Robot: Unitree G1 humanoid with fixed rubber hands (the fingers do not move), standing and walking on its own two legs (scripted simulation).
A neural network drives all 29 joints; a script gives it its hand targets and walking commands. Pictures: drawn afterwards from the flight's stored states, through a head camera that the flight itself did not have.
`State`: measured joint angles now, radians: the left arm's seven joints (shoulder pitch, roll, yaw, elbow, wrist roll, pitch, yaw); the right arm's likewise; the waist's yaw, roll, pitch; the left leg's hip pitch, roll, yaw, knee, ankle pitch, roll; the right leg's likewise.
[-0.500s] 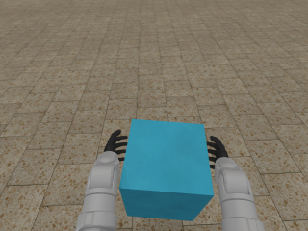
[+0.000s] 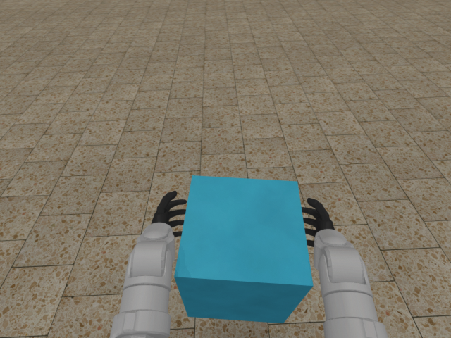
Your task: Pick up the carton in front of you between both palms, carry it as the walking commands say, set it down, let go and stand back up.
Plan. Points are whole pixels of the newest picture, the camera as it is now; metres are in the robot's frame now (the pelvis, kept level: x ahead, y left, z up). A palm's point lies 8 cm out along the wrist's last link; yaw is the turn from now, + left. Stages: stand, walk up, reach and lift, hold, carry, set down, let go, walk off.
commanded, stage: carry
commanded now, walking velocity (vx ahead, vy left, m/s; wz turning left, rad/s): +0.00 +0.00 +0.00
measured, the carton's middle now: (239, 252) +0.29 +0.00 -0.05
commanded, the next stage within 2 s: hold in 0.14 s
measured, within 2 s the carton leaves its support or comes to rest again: neither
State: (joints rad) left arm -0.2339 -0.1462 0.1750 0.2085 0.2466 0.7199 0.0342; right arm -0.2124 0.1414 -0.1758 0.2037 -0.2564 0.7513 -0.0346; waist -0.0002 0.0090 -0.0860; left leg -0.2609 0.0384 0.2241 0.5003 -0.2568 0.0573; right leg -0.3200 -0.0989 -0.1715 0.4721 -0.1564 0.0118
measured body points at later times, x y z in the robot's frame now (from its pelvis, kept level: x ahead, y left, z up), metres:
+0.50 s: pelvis -0.01 -0.03 +0.00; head -0.05 -0.03 +0.45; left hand +0.29 +0.17 +0.04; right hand +0.33 -0.13 +0.04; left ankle +0.01 +0.08 -0.74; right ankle +0.06 -0.14 -0.74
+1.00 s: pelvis -0.04 -0.05 -0.09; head +0.18 -0.01 +0.30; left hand +0.36 +0.16 -0.17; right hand +0.39 -0.14 -0.19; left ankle +0.01 +0.08 -0.74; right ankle +0.06 -0.14 -0.74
